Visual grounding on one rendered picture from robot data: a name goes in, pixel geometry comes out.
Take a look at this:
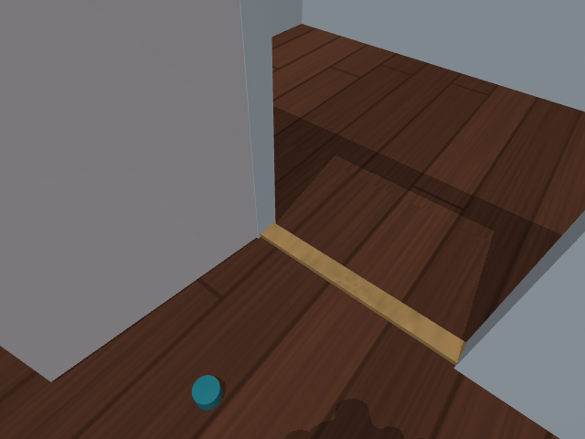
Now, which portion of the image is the tin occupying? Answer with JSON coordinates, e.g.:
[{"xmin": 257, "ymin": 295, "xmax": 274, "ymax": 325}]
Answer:
[{"xmin": 192, "ymin": 375, "xmax": 222, "ymax": 410}]

